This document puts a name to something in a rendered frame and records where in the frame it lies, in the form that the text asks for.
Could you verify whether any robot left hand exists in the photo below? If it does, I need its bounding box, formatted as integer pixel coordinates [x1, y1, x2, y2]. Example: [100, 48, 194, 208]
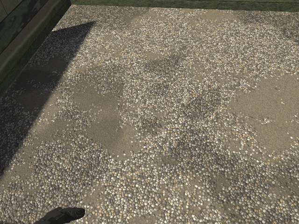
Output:
[34, 206, 85, 224]

